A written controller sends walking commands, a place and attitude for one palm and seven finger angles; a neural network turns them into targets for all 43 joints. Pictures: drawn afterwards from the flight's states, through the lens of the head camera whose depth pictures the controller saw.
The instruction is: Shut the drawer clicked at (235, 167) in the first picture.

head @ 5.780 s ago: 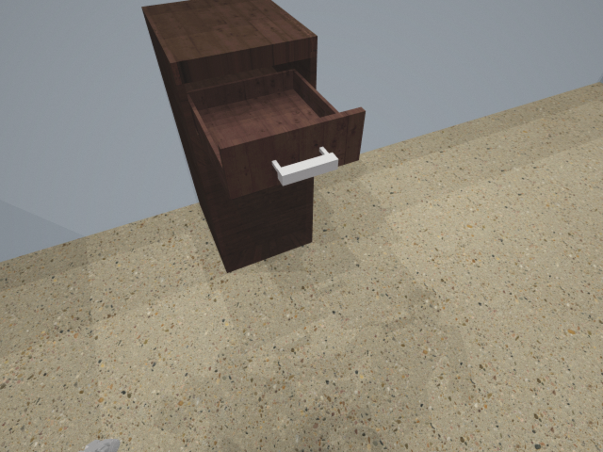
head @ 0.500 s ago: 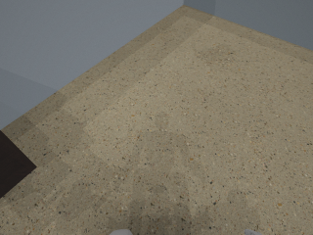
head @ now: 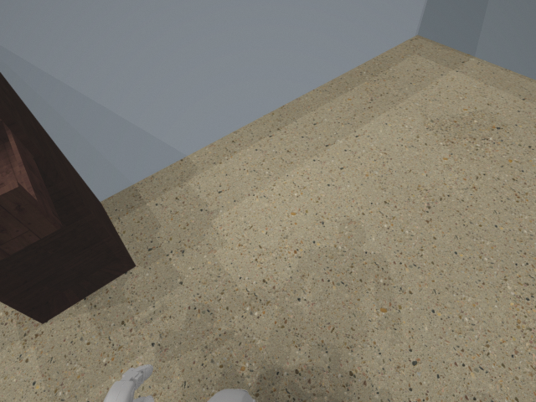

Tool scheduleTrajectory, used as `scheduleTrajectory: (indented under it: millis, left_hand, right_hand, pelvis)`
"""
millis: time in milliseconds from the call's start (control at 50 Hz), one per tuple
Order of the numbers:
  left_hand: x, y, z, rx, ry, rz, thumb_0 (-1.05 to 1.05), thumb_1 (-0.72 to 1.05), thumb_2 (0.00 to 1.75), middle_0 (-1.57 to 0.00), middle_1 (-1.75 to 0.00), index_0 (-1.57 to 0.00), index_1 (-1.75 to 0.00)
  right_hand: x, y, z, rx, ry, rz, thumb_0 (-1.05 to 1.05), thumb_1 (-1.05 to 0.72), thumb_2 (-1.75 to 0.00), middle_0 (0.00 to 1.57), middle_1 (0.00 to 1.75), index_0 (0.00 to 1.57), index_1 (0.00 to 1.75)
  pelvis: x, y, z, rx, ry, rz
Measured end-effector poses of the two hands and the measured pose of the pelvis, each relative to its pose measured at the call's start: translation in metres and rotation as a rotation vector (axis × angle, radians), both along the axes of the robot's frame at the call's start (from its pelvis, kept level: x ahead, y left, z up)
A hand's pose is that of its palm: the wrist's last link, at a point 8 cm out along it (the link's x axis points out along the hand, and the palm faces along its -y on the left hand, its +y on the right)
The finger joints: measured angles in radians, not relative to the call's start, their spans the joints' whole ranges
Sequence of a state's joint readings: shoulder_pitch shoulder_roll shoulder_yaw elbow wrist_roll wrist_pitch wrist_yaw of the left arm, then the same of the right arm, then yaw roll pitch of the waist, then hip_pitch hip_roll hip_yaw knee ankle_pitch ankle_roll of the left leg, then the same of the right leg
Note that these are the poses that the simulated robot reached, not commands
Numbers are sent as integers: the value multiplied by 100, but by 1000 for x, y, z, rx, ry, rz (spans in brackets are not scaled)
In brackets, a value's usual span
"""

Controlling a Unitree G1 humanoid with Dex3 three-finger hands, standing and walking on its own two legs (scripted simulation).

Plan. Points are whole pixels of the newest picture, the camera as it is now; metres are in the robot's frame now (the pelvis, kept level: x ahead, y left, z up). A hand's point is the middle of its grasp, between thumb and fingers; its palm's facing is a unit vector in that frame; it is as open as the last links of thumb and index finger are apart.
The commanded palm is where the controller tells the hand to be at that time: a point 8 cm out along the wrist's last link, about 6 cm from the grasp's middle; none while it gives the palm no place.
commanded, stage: turn to face it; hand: left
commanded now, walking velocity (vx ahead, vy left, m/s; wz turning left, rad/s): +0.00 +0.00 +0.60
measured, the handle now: out of the picture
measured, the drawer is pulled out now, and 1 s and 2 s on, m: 0.30 0.30 0.30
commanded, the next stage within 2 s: take the last steps up to it in 1.00 s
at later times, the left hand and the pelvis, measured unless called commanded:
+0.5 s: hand out of the picture -0.03 +0.28 -0.17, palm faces +0.36 -0.90 -0.26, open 7.4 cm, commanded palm none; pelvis -0.01 +0.05 +0.00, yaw +18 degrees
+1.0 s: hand out of the picture -0.01 +0.21 -0.13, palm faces +0.53 -0.80 -0.29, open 7.4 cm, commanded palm none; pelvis +0.01 +0.00 +0.01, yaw +33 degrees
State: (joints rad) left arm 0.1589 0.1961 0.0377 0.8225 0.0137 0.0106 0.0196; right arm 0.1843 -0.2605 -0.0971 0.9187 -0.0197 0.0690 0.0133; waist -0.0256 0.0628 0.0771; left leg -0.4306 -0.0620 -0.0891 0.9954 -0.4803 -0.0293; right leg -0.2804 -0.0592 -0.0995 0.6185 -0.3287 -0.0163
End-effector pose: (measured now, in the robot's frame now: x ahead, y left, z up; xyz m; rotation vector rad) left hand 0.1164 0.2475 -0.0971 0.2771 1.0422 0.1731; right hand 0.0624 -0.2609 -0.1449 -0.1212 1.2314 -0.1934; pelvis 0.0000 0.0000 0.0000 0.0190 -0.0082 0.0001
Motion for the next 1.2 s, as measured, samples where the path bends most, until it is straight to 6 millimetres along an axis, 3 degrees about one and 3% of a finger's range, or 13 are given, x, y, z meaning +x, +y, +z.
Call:
scheduleTrajectory:
  millis: [100,200,400,480,640,760,880,1060,1200]
  left_hand:
    - [-32,-5,1,-13,48,75,0,91,90,-20,-30,-20,-30]
    - [-71,1,-9,-43,109,163,0,90,90,-20,-30,-20,-30]
    - [-162,54,-52,-93,254,383,1,91,90,-20,-30,-20,-30]
    - [-169,69,-44,-95,248,435,1,91,90,-20,-30,-20,-30]
    - [-154,76,-22,-82,136,482,1,91,90,-20,-30,-20,-30]
    - [-133,64,-13,-60,69,500,1,91,90,-20,-30,-20,-30]
    - [-125,35,-6,-16,8,521,0,91,90,-20,-30,-20,-30]
    - [-177,-15,-2,-54,93,640,0,91,90,-20,-30,-20,-30]
    - [-241,-45,-16,-130,192,756,0,91,90,-20,-30,-20,-30]
  right_hand:
    - [12,-4,7,7,25,62,0,-91,-90,20,29,20,30]
    - [34,6,14,-9,40,146,0,-91,-90,20,29,20,30]
    - [106,71,28,-83,-100,361,0,-91,-90,20,29,20,30]
    - [109,89,40,-97,-108,403,0,-91,-90,20,29,20,30]
    - [103,105,40,-65,-57,460,0,-91,-90,20,30,20,30]
    - [97,95,26,-36,-7,476,0,-90,-90,21,30,20,30]
    - [101,71,0,1,37,493,0,-90,-90,20,30,20,30]
    - [122,64,4,4,69,577,0,-91,-90,20,29,20,30]
    - [141,93,14,-25,56,685,0,-91,-90,20,29,19,30]
  pelvis:
    - [1,-4,8,15,-9,69]
    - [1,0,10,18,-7,135]
    - [-4,37,-9,-15,0,257]
    - [-5,45,1,-35,-1,299]
    - [-4,47,13,-47,5,391]
    - [1,33,11,-34,8,453]
    - [9,8,0,-8,9,504]
    - [11,-6,11,22,-13,597]
    - [4,1,12,19,-14,647]
